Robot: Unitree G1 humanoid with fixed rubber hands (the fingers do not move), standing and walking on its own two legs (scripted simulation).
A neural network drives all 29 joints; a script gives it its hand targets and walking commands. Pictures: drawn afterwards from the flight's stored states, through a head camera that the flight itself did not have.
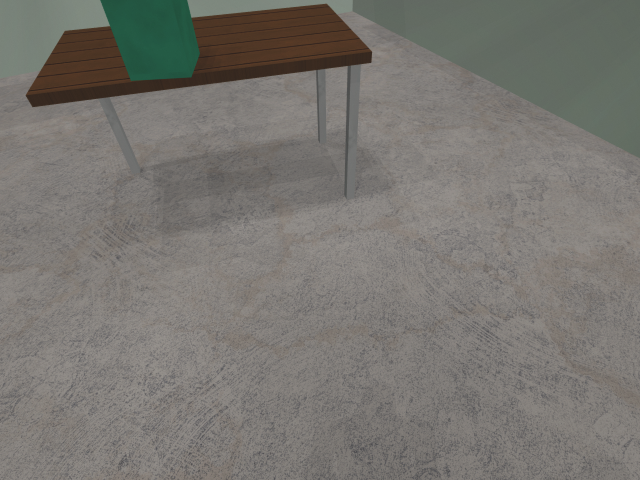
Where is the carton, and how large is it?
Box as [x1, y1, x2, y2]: [100, 0, 199, 80]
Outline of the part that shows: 100,0 131,80 191,76 199,52 186,0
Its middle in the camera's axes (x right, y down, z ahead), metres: -0.54 -0.71 +1.27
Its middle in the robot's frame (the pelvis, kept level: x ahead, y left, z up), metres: +1.45 +0.56 +0.06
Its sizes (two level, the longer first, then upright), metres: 0.210 0.200 0.250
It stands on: a table, 0.71 m high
